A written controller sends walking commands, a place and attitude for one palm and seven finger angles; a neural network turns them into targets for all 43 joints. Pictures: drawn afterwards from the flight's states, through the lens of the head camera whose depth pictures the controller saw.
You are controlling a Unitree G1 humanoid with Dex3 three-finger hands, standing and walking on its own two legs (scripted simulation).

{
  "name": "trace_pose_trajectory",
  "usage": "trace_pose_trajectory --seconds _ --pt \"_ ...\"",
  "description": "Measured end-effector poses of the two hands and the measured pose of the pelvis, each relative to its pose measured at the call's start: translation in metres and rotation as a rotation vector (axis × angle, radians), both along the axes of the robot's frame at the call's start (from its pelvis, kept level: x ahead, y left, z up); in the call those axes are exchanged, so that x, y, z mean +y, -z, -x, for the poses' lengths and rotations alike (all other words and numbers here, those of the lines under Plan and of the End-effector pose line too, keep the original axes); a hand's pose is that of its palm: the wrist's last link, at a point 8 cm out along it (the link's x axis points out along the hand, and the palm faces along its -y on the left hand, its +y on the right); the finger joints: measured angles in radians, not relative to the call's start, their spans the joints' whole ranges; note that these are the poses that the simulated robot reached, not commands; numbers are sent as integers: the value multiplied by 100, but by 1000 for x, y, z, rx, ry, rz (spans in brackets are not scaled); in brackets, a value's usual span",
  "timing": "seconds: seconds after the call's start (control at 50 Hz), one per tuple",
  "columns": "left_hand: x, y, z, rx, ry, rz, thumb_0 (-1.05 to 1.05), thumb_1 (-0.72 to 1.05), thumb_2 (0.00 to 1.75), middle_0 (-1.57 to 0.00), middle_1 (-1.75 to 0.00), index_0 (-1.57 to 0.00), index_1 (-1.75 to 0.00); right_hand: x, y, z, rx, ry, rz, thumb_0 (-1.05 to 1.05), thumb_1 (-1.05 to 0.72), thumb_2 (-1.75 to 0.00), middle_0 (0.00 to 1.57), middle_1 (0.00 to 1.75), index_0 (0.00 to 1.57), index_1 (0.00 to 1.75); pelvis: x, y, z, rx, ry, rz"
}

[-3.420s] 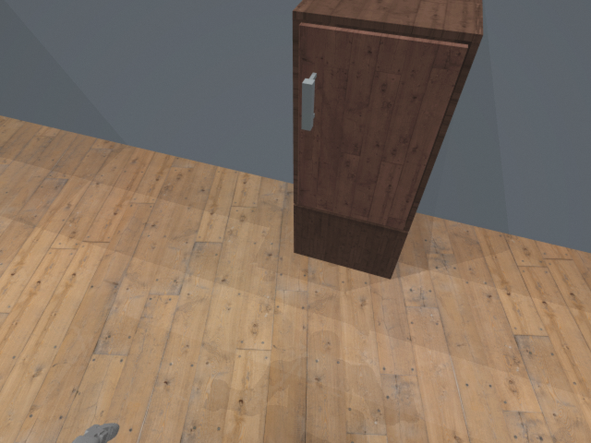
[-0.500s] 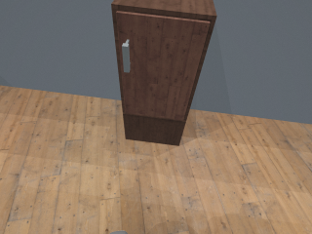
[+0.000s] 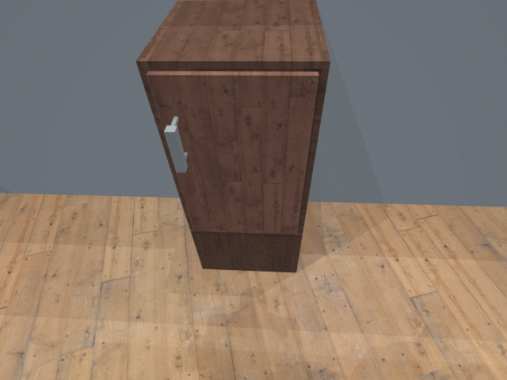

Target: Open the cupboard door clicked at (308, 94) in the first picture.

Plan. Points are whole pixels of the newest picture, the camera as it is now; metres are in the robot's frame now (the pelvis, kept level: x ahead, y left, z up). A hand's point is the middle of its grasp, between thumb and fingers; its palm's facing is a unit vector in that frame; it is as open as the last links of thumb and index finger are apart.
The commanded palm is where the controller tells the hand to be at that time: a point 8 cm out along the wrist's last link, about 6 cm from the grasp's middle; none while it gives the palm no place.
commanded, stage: come to a stop and stand still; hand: left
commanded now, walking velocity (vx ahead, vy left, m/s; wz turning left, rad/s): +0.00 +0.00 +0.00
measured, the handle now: (178, 144) +0.64 +0.22 -0.01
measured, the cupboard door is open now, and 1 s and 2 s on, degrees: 0 0 0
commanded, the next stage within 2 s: none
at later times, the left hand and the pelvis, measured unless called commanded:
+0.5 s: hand out of the picture +0.08 +0.22 -0.18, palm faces +0.03 -0.97 -0.22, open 7.4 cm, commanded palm none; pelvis +0.04 +0.02 +0.00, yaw -3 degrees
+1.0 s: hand out of the picture +0.02 +0.16 -0.17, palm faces +0.01 -0.98 -0.22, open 7.4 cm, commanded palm none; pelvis -0.02 -0.02 -0.01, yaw -1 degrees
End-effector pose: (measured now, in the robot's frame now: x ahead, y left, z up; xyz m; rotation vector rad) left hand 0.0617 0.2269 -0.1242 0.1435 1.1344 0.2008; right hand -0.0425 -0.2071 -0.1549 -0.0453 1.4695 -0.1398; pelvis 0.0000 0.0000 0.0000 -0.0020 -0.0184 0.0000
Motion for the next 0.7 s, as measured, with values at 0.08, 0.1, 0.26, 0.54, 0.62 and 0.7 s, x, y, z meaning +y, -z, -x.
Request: trace_pose_trajectory --seconds 0.08,0.1,0.26,0.54,0.62,0.7 --pt "4 0 8 96 -11 4 -2 94 89 -20 -30 -20 -30 -8 -12 -61 -89 -27 39 0 -91 -90 20 30 20 30 2 -8 -24 16 -5 6" --pt "4 2 11 125 -12 12 -1 94 89 -20 -30 -20 -30 -11 -14 -75 -104 -35 57 1 -92 -90 20 30 20 30 4 -9 -29 17 -3 7" --pt "13 34 19 296 -42 90 0 91 89 -20 -30 -20 -30 -1 -22 -159 -202 -79 147 1 -93 -90 19 30 20 30 29 4 -62 -7 23 21" --pt "36 14 -20 166 24 -17 0 91 89 -20 -30 -19 -30 0 -21 -162 -305 -47 101 0 -91 -90 20 30 21 30 17 1 -32 -1 46 10" --pt "27 14 -19 97 83 -68 0 91 89 -20 -30 -19 -30 -22 -6 -138 -307 -26 81 0 -91 -90 20 30 21 30 5 15 -18 1 61 -6" --pt "17 16 -17 42 94 -61 1 90 89 -20 -30 -20 -30 -35 1 -106 -293 -13 101 0 -91 -90 20 30 20 30 3 20 -11 -28 26 23"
